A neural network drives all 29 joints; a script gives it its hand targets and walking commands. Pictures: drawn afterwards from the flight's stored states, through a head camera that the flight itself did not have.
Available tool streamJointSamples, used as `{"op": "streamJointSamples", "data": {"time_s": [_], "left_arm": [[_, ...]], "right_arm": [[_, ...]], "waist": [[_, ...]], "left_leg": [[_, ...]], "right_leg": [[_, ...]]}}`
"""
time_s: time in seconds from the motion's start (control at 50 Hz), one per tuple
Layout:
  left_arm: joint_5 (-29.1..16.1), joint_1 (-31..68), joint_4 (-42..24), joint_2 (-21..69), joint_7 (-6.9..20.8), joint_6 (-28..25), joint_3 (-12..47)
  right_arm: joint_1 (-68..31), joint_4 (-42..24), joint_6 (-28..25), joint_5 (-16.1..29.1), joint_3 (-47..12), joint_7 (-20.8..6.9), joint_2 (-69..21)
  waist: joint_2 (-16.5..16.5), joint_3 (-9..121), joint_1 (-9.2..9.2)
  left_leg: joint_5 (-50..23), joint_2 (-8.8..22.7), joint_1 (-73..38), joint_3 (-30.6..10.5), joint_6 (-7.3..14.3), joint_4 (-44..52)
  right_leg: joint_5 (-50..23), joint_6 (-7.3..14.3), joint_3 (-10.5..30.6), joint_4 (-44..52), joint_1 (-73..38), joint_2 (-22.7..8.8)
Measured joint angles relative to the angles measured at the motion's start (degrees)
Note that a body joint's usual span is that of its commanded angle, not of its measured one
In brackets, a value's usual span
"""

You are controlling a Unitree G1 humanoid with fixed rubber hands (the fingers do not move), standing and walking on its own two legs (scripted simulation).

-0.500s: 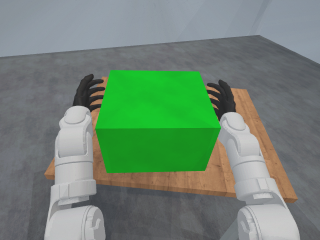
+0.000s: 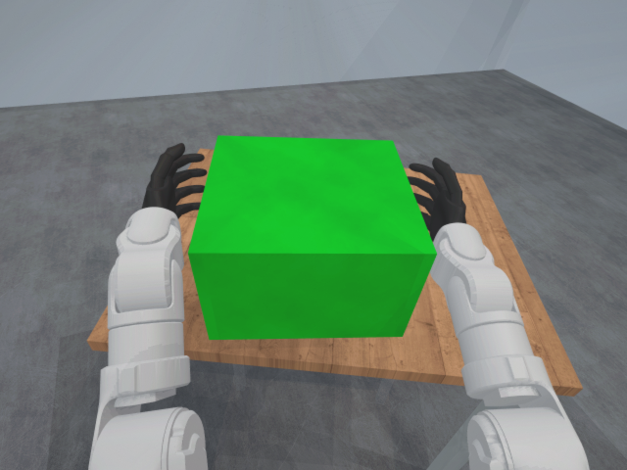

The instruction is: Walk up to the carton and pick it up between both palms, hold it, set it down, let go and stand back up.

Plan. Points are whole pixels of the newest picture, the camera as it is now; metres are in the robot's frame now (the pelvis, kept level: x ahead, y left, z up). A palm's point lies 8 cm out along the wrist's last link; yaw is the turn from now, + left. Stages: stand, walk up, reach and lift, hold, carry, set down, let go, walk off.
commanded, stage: set down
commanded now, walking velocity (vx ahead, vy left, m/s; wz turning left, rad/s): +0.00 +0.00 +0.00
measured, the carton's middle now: (307, 233) +0.39 +0.00 +0.13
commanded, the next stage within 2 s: none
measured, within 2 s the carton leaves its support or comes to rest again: neither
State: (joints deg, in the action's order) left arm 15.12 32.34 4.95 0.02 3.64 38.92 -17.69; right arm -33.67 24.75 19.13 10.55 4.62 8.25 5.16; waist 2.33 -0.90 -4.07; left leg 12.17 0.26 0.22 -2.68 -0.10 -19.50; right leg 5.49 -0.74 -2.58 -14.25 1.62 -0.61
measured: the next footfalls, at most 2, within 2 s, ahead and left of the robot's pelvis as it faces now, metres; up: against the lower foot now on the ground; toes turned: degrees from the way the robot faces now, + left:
none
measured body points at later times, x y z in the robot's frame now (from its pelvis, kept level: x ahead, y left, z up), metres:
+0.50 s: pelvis +0.02 +0.00 +0.00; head +0.00 +0.03 +0.45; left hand +0.41 +0.17 +0.16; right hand +0.39 -0.18 +0.14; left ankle -0.01 +0.12 -0.75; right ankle +0.03 -0.13 -0.75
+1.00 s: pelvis +0.03 +0.01 +0.00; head +0.02 +0.04 +0.45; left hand +0.43 +0.15 +0.15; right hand +0.39 -0.19 +0.13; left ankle -0.01 +0.12 -0.75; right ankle +0.03 -0.13 -0.75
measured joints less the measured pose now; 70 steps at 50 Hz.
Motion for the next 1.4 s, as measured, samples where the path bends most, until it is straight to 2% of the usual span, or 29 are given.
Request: {"op": "streamJointSamples", "data": {"time_s": [0.1,0.22,0.32,0.38,0.52,0.68,0.82,1.0,1.12,1.4], "left_arm": [[-0.3,0.6,1.0,0.2,0.0,-2.6,-0.3],[1.2,3.3,7.2,0.7,1.6,-9.6,-2.5],[2.2,4.2,11.0,0.8,3.1,-13.1,-3.0],[2.0,3.5,11.7,0.8,2.9,-14.7,-2.1],[-0.7,-0.3,10.7,0.1,0.3,-17.9,2.1],[-0.9,-0.6,10.0,-0.5,-1.0,-17.1,4.0],[-0.2,0.5,11.6,0.0,-1.0,-16.2,3.6],[-0.7,2.2,17.0,-0.4,-0.7,-18.9,2.9],[-0.2,6.1,24.1,-1.1,-0.6,-21.1,1.8],[-0.4,10.2,34.8,-1.7,-0.7,-26.8,0.4]], "right_arm": [[0.1,-0.1,-2.1,-1.3,1.1,-0.4,-0.6],[0.0,3.1,-8.8,-7.9,5.4,-2.4,-3.3],[1.4,5.9,-14.2,-11.7,7.6,-2.5,-4.9],[2.9,6.7,-16.7,-11.6,7.2,-2.0,-4.8],[5.8,6.0,-20.7,-8.7,4.6,-0.9,-3.2],[5.5,6.7,-21.0,-6.3,3.5,-0.8,-1.8],[5.3,7.6,-20.0,-5.9,3.5,-0.8,-1.3],[5.2,9.2,-20.7,-8.7,6.4,-1.2,-3.0],[2.9,13.2,-22.1,-12.4,10.6,-2.5,-4.3],[1.4,17.5,-24.8,-16.7,15.6,-3.0,-5.5]], "waist": [[-0.1,-0.1,-0.20],[0.0,-0.5,-0.13],[0.1,-1.6,0.41],[0.0,-2.6,0.72],[0.4,-3.2,0.34],[1.3,-2.4,-1.28],[0.8,-2.2,-1.87],[0.4,-1.1,-1.46],[0.3,-0.5,-1.17],[-0.3,-0.1,-0.92]], "left_leg": [[0.0,-0.1,-0.1,-0.3,0.0,-0.1],[-0.3,-0.4,-1.8,-0.6,0.1,1.2],[-0.2,-0.5,-2.7,-0.8,0.2,1.7],[0.2,-0.5,-2.4,-1.0,0.2,1.3],[1.6,0.0,-1.0,-1.3,0.2,-0.3],[2.5,0.2,-0.4,-1.2,0.2,-0.9],[2.7,0.1,0.0,-0.8,0.5,-1.0],[2.1,-0.2,1.5,-0.5,0.7,-0.7],[1.6,-0.3,2.2,-0.3,0.8,-0.3],[0.9,-0.1,3.8,0.6,0.6,0.7]], "right_leg": [[0.2,0.0,-0.3,-0.2,-0.2,-0.1],[0.8,-0.1,-0.7,-0.4,-1.4,-0.5],[1.2,-0.2,-1.1,-0.2,-2.3,-0.7],[1.4,-0.2,-1.4,0.2,-2.5,-0.6],[1.6,-0.3,-2.1,1.2,-2.5,-0.2],[2.0,-0.4,-2.3,1.6,-2.4,0.0],[2.1,-0.6,-2.1,1.4,-2.0,-0.2],[1.7,-0.8,-2.1,1.4,-0.3,-0.5],[1.4,-0.8,-2.0,1.4,0.6,-0.7],[0.9,-0.7,-1.6,1.6,2.8,-0.6]]}}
